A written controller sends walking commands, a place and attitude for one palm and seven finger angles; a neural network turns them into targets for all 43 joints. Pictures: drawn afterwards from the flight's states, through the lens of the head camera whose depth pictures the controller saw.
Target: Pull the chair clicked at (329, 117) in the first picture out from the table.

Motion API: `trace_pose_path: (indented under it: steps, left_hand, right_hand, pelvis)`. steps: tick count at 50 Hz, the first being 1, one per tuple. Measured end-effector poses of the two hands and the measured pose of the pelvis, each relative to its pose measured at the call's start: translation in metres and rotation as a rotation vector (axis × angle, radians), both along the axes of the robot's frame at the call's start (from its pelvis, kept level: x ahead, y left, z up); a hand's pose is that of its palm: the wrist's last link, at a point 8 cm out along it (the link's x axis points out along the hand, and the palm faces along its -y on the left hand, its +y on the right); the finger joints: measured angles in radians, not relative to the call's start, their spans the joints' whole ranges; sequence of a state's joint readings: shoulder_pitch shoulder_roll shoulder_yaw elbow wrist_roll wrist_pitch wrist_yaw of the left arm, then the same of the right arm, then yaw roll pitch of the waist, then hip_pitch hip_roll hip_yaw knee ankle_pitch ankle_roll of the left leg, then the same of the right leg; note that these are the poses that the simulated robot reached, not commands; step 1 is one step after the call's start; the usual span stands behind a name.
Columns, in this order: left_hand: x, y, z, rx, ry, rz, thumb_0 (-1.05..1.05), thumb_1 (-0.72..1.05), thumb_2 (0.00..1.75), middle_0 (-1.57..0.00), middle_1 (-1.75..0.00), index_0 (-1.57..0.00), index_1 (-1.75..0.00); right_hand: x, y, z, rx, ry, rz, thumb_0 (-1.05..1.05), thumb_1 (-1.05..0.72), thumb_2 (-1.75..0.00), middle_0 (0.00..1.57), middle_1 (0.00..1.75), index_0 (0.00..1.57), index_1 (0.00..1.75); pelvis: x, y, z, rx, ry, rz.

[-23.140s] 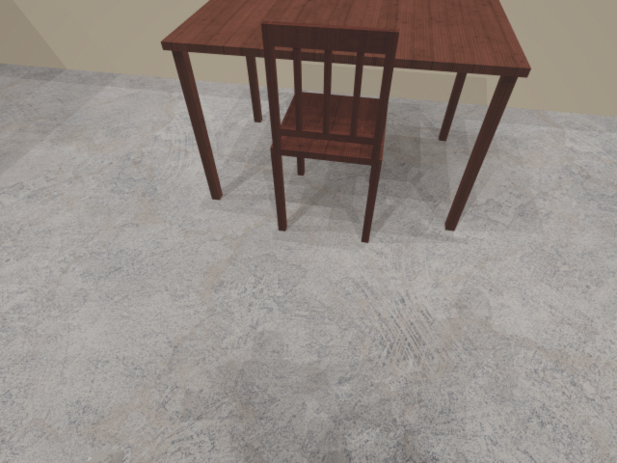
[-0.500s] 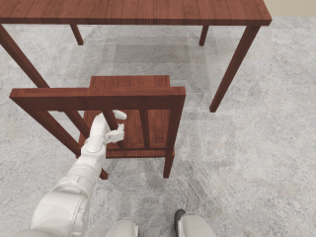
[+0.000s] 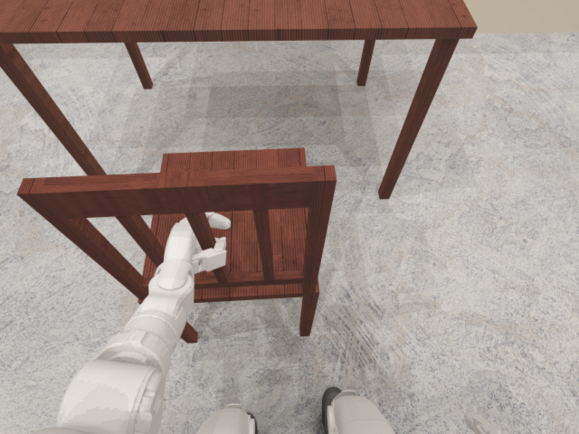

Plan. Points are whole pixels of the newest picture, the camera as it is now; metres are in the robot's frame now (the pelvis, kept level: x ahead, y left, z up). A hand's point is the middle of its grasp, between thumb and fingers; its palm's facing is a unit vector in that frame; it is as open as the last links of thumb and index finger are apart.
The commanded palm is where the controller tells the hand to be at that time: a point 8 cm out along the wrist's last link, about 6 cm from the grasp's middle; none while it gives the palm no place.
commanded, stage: step backward, pulling the chair out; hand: left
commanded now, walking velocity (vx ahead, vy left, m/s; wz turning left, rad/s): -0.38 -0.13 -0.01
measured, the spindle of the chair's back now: (210, 249) +0.40 +0.13 -0.09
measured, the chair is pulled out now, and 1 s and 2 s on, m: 0.41 0.51 0.52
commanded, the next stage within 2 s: stop walking, hand still on the chair in 0.84 s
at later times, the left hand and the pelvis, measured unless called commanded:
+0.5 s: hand (214, 289) +0.32 +0.11 -0.05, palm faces -0.03 -0.99 -0.16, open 5.3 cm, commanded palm +0.32 +0.16 -0.05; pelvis -0.06 +0.00 +0.00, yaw -2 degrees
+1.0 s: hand (211, 311) +0.28 +0.11 -0.05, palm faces -0.01 -0.99 -0.17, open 5.4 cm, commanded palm +0.27 +0.17 -0.04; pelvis -0.07 -0.01 +0.00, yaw -1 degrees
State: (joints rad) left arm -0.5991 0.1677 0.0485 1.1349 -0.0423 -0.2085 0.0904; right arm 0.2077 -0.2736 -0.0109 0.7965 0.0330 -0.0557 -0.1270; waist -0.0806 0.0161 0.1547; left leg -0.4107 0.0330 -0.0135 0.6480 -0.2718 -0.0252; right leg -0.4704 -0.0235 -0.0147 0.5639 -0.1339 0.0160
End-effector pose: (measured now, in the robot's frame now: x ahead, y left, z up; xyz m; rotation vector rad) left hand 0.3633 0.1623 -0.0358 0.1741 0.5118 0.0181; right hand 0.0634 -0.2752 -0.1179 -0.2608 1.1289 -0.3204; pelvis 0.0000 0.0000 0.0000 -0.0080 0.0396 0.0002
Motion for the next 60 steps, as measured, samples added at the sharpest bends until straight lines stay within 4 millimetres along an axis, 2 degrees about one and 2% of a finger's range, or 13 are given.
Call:
trace_pose_path:
  steps: [5, 11, 15, 21, 27, 32, 37, 43, 48, 60]
  left_hand:
    - [-0.013, 0.003, 0.0, -0.005, 0.004, -0.015, 0.06, 0.7, 0.79, -0.3, -1.24, -0.49, -1.45]
    - [-0.028, 0.004, 0.0, 0.006, -0.007, 0.004, 0.06, 0.69, 0.81, -0.32, -1.24, -0.49, -1.45]
    - [-0.039, 0.002, 0.0, 0.013, -0.008, 0.026, 0.06, 0.68, 0.82, -0.34, -1.23, -0.49, -1.45]
    - [-0.054, 0.001, 0.001, 0.005, 0.011, 0.014, 0.06, 0.68, 0.81, -0.32, -1.24, -0.49, -1.45]
    - [-0.067, 0.004, 0.002, -0.006, 0.024, 0.004, 0.06, 0.7, 0.79, -0.29, -1.25, -0.49, -1.45]
    - [-0.076, 0.004, 0.002, -0.004, 0.022, 0.022, 0.07, 0.69, 0.81, -0.3, -1.25, -0.49, -1.45]
    - [-0.086, 0.002, 0.002, 0.002, 0.02, 0.056, 0.07, 0.68, 0.82, -0.33, -1.23, -0.49, -1.45]
    - [-0.093, 0.001, 0.002, 0.002, 0.029, 0.044, 0.07, 0.68, 0.82, -0.32, -1.24, -0.49, -1.45]
    - [-0.096, 0.003, 0.002, -0.004, 0.034, 0.027, 0.07, 0.69, 0.81, -0.3, -1.25, -0.49, -1.45]
    - [-0.109, 0.0, 0.003, 0.01, 0.027, 0.052, 0.07, 0.68, 0.81, -0.32, -1.25, -0.49, -1.45]
  right_hand:
    - [-0.015, 0.005, 0.006, -0.01, -0.002, 0.003, 0.01, -0.91, -0.9, 0.2, 0.3, 0.2, 0.3]
    - [-0.032, 0.014, -0.004, 0.065, 0.007, 0.017, 0.01, -0.91, -0.9, 0.2, 0.3, 0.2, 0.3]
    - [-0.044, 0.01, -0.009, 0.083, 0.0, -0.007, 0.01, -0.91, -0.9, 0.21, 0.3, 0.21, 0.3]
    - [-0.062, 0.0, -0.004, 0.024, 0.009, -0.008, 0.01, -0.91, -0.9, 0.21, 0.3, 0.21, 0.3]
    - [-0.071, 0.003, 0.004, 0.006, 0.002, 0.002, 0.01, -0.91, -0.9, 0.2, 0.3, 0.2, 0.3]
    - [-0.072, 0.007, -0.001, 0.053, -0.022, 0.011, 0.01, -0.91, -0.9, 0.2, 0.3, 0.2, 0.3]
    - [-0.071, 0.001, -0.007, 0.08, -0.041, 0.009, 0.01, -0.91, -0.9, 0.2, 0.3, 0.21, 0.3]
    - [-0.076, -0.01, -0.001, 0.026, -0.015, 0.034, 0.01, -0.91, -0.9, 0.21, 0.3, 0.21, 0.3]
    - [-0.076, -0.008, 0.006, -0.003, -0.011, 0.035, 0.01, -0.91, -0.9, 0.2, 0.3, 0.2, 0.3]
    - [-0.041, 0.012, 0.009, 0.093, -0.096, 0.023, 0.01, -0.91, -0.9, 0.2, 0.3, 0.21, 0.3]
  pelvis:
    - [-0.012, 0.003, 0.001, -0.003, -0.009, -0.02]
    - [-0.029, -0.011, 0.0, -0.026, -0.021, -0.034]
    - [-0.04, -0.016, -0.001, -0.016, -0.013, -0.034]
    - [-0.05, -0.004, -0.001, -0.001, -0.006, -0.012]
    - [-0.059, -0.001, 0.001, -0.006, -0.026, -0.036]
    - [-0.065, -0.014, -0.002, -0.005, -0.051, -0.041]
    - [-0.068, -0.024, -0.004, 0.007, -0.035, -0.034]
    - [-0.071, -0.016, -0.001, 0.013, -0.02, 0.004]
    - [-0.072, -0.01, 0.002, 0.016, -0.028, -0.015]
    - [-0.055, -0.02, 0.008, 0.017, -0.047, -0.041]
